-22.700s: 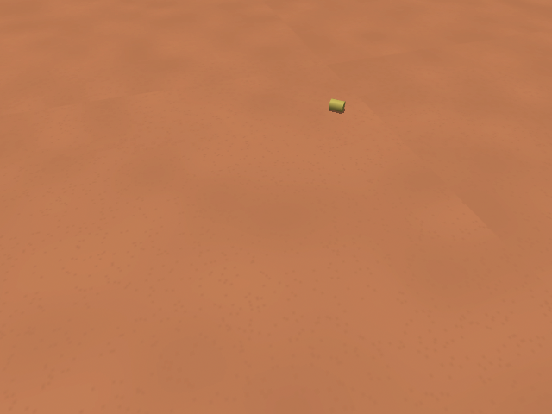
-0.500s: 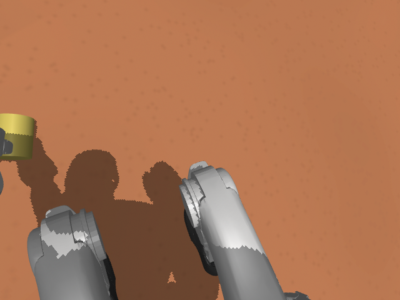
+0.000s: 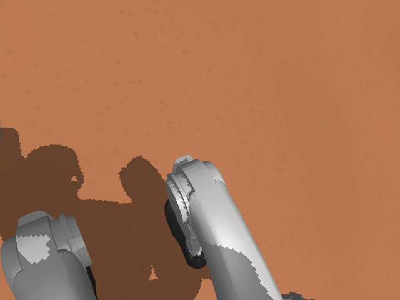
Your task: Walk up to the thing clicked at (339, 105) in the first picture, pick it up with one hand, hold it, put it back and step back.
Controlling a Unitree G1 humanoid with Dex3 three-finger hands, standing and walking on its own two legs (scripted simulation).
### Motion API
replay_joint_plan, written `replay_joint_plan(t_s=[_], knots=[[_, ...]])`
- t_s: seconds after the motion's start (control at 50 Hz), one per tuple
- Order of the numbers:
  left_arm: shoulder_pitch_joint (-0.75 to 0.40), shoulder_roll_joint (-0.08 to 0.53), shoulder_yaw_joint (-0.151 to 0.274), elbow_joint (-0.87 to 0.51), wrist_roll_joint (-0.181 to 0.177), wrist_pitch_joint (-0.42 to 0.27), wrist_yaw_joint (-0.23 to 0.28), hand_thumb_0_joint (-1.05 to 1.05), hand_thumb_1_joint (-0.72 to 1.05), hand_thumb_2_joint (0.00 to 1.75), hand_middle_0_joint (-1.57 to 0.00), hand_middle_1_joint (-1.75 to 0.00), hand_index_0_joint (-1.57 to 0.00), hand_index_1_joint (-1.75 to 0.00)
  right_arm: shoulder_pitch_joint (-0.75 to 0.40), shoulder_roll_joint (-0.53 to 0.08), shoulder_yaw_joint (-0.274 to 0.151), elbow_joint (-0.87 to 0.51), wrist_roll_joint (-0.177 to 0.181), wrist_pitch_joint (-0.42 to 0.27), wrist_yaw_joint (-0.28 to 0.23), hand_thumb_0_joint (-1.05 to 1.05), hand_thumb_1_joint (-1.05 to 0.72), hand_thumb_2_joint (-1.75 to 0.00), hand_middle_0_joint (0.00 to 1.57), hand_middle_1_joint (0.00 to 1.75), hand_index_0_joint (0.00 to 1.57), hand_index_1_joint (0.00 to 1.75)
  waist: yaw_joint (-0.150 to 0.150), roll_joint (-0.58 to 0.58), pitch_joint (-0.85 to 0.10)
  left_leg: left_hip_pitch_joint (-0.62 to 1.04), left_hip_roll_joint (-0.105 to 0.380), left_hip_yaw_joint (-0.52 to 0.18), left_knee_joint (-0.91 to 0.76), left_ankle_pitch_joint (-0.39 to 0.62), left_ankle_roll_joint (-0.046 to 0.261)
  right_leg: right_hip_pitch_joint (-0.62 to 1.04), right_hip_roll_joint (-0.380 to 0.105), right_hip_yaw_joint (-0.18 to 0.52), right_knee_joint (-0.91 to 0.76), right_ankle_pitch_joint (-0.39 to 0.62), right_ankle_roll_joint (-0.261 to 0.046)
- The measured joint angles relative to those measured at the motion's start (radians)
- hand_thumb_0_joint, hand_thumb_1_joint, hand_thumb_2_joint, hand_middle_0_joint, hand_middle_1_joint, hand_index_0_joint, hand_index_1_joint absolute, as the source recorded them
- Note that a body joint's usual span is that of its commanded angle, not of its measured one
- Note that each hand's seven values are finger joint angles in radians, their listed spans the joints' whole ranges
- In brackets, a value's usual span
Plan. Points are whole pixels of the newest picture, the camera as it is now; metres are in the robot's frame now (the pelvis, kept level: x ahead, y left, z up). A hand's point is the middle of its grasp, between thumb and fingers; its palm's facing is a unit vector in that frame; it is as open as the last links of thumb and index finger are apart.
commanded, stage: rest palm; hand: left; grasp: from above
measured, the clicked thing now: out of the picture +0.50 +0.27 -0.30
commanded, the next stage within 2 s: close in 1.16 s
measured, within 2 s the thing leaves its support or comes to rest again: neither
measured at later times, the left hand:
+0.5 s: hand out of the picture +0.49 +0.25 -0.25, palm faces +0.05 -0.50 -0.86, open 13.9 cm
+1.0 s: hand out of the picture +0.49 +0.25 -0.27, palm faces +0.01 -0.52 -0.85, open 13.8 cm
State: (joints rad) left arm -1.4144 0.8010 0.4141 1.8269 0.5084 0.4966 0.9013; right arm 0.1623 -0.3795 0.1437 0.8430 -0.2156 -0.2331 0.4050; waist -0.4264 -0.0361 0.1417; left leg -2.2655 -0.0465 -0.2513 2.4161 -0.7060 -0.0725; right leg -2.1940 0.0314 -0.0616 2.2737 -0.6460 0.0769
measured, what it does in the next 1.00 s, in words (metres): stands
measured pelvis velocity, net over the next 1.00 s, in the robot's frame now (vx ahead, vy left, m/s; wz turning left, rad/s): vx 0.01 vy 0.01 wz -0.04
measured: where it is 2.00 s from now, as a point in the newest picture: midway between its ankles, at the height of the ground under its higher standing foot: (142, 274)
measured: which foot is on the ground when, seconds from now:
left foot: down 0.00-1.00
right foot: down 0.00-1.00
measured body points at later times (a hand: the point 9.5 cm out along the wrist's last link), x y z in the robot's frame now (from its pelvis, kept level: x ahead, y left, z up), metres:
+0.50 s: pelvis +0.01 +0.00 -0.03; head +0.31 +0.06 +0.29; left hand +0.49 +0.28 -0.20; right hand -0.01 -0.26 -0.10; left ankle +0.07 +0.14 -0.30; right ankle +0.12 -0.14 -0.30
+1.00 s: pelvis +0.01 +0.01 -0.02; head +0.33 +0.08 +0.29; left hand +0.49 +0.27 -0.22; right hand +0.00 -0.26 -0.07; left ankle +0.07 +0.14 -0.30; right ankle +0.12 -0.14 -0.30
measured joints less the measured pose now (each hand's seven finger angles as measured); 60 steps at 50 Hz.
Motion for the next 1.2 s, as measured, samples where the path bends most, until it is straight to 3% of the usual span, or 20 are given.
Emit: replay_joint_plan(t_s=[0.1, 0.2, 0.28, 0.36, 0.48, 0.6, 0.82, 1.1, 1.2], knots=[[-0.025, 0.013, 0.034, -0.008, -0.069, 0.007, 0.047, 0.0, -0.49, 0.95, -0.09, -1.06, -0.1, -1.07, -0.018, -0.032, 0.039, -0.01, -0.017, 0.023, 0.02, 0.0, -0.93, -0.9, 0.19, 0.3, 0.2, 0.3, -0.042, -0.019, 0.045, 0.015, -0.014, -0.018, 0.041, -0.021, 0.0, 0.024, -0.016, -0.017, 0.036, -0.022, -0.002], [-0.025, 0.03, 0.03, -0.039, -0.077, 0.018, 0.059, 0.0, -0.49, 0.94, -0.09, -1.06, -0.1, -1.06, -0.045, -0.06, 0.06, -0.03, -0.013, 0.058, 0.041, 0.0, -0.93, -0.9, 0.19, 0.3, 0.2, 0.3, -0.058, -0.012, 0.079, 0.002, -0.014, -0.023, 0.088, -0.038, 0.006, 0.015, -0.027, -0.022, 0.073, -0.033, 0.005], [-0.014, 0.043, 0.015, -0.066, -0.083, 0.024, 0.054, 0.0, -0.49, 0.94, -0.09, -1.06, -0.1, -1.06, -0.063, -0.06, 0.068, -0.052, -0.001, 0.071, 0.059, 0.0, -0.93, -0.9, 0.19, 0.3, 0.2, 0.3, -0.054, 0.001, 0.099, -0.02, -0.009, -0.018, 0.111, -0.04, 0.01, -0.007, -0.023, -0.015, 0.092, -0.032, 0.016], [-0.001, 0.046, 0.002, -0.082, -0.111, 0.029, 0.038, 0.0, -0.49, 0.94, -0.09, -1.06, -0.09, -1.06, -0.074, -0.047, 0.082, -0.076, 0.015, 0.073, 0.073, 0.0, -0.93, -0.9, 0.19, 0.3, 0.2, 0.3, -0.039, 0.004, 0.113, -0.034, -0.006, -0.013, 0.123, -0.041, 0.015, -0.024, -0.018, -0.009, 0.103, -0.029, 0.025], [0.014, 0.05, 0.005, -0.086, -0.14, 0.025, 0.023, 0.0, -0.49, 0.94, -0.09, -1.05, -0.09, -1.06, -0.077, -0.026, 0.11, -0.116, 0.026, 0.075, 0.087, 0.0, -0.93, -0.9, 0.19, 0.3, 0.2, 0.3, -0.02, -0.012, 0.118, -0.035, -0.006, -0.015, 0.129, -0.046, 0.01, -0.032, -0.02, -0.01, 0.113, -0.032, 0.017], [0.019, 0.052, -0.015, -0.093, -0.127, 0.013, 0.001, 0.0, -0.48, 0.94, -0.09, -1.04, -0.09, -1.05, -0.086, -0.019, 0.126, -0.138, 0.024, 0.083, 0.091, 0.0, -0.93, -0.9, 0.19, 0.3, 0.2, 0.29, -0.011, -0.023, 0.109, -0.036, -0.007, -0.02, 0.123, -0.053, 0.002, -0.033, -0.026, -0.016, 0.111, -0.04, 0.008], [0.007, 0.048, -0.049, -0.084, -0.096, -0.003, -0.006, 0.0, -0.46, 0.97, -0.1, -1.05, -0.1, -1.06, -0.066, -0.043, 0.11, -0.188, 0.03, 0.092, 0.095, 0.0, -0.92, -0.9, 0.19, 0.3, 0.2, 0.29, -0.013, -0.032, 0.091, -0.038, 0.002, -0.023, 0.105, -0.064, 0.004, -0.03, -0.028, -0.026, 0.084, -0.046, 0.003], [0.038, 0.057, -0.03, -0.079, -0.117, -0.035, 0.032, 0.0, -0.47, 0.99, -0.11, -1.03, -0.1, -1.05, -0.055, -0.064, 0.116, -0.208, 0.015, 0.118, 0.102, 0.0, -0.92, -0.9, 0.19, 0.3, 0.2, 0.29, -0.031, -0.05, 0.115, -0.028, 0.0, -0.029, 0.119, -0.073, 0.015, -0.005, -0.038, -0.036, 0.086, -0.054, -0.001], [0.046, 0.063, -0.034, -0.077, -0.149, -0.049, 0.035, 0.0, -0.45, 1.0, -0.12, -1.04, -0.1, -1.06, -0.057, -0.062, 0.129, -0.217, 0.007, 0.121, 0.106, 0.0, -0.92, -0.9, 0.19, 0.3, 0.2, 0.29, -0.032, -0.049, 0.134, -0.021, -0.003, -0.025, 0.131, -0.077, 0.02, 0.006, -0.046, -0.036, 0.097, -0.061, -0.002]])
